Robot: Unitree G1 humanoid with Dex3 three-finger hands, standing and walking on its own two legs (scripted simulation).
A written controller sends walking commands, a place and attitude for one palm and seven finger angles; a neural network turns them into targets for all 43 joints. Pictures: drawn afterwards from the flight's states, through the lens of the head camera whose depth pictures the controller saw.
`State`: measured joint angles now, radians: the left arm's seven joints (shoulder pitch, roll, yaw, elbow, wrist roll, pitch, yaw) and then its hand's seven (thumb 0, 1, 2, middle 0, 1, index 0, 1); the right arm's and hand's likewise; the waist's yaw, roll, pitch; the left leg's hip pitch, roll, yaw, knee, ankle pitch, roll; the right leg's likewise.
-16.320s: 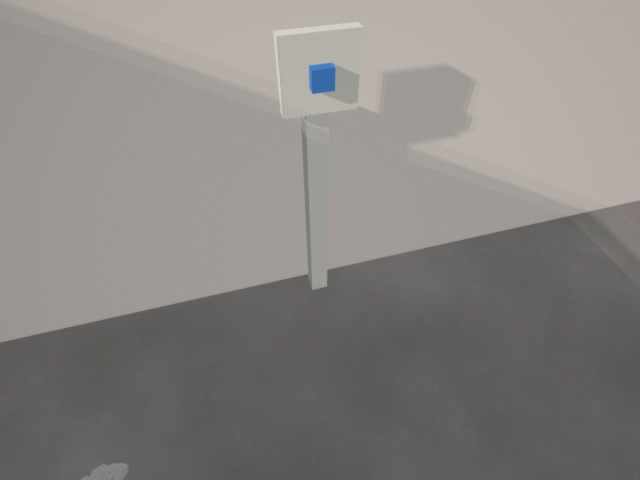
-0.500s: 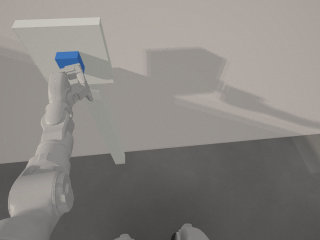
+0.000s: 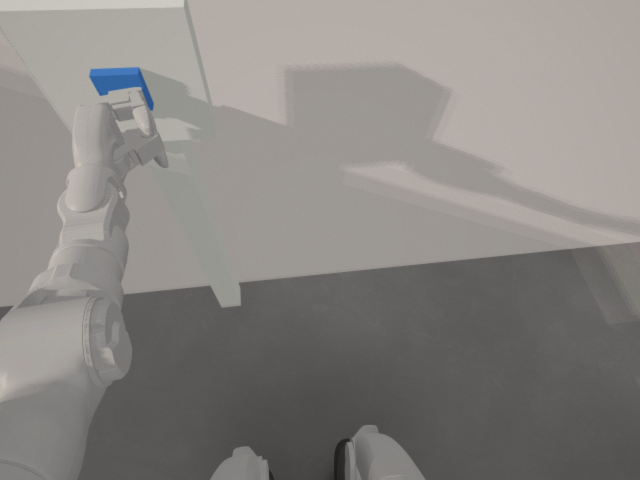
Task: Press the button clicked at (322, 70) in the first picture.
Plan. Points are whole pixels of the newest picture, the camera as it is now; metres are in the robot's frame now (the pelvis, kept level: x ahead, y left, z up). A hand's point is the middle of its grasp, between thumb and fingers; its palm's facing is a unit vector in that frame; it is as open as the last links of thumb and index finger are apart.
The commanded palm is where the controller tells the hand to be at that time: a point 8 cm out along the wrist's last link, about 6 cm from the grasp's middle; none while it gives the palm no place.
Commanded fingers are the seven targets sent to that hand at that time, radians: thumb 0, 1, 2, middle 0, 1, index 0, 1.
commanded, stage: hold the button down briefly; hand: left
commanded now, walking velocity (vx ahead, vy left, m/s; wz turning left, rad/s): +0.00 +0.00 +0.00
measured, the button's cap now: (124, 84) +0.57 +0.19 +0.13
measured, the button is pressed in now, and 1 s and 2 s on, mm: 13 0 0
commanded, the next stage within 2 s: pull the fist back off the button in 0.28 s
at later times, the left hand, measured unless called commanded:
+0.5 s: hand (155, 137) +0.51 +0.16 +0.10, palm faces +0.06 -1.00 -0.03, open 2.9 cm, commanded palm +0.50 +0.20 +0.10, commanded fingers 0.00 0.90 0.90 -1.30 -1.50 -1.30 -1.50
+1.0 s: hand (162, 163) +0.47 +0.15 +0.09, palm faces +0.06 -1.00 -0.02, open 3.1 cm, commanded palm +0.43 +0.20 +0.10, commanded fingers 0.00 0.90 0.90 -1.30 -1.50 -1.30 -1.50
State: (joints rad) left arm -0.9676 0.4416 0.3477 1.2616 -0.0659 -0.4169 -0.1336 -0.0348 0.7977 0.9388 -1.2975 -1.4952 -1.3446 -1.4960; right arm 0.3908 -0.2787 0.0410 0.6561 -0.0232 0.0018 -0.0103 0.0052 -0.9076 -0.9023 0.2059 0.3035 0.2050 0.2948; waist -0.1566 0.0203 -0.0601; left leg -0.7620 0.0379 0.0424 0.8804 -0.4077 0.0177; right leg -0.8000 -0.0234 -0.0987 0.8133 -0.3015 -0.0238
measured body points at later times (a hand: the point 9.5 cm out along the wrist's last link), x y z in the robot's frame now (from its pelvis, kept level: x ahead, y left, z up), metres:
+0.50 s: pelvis -0.02 +0.01 -0.01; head +0.10 +0.02 +0.43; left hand +0.50 +0.22 +0.10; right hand -0.02 -0.26 -0.12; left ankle +0.01 +0.11 -0.69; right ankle +0.05 -0.11 -0.69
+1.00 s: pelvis +0.02 +0.00 +0.01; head +0.09 +0.00 +0.45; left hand +0.46 +0.21 +0.10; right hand +0.07 -0.25 -0.11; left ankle +0.01 +0.11 -0.69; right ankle +0.05 -0.11 -0.69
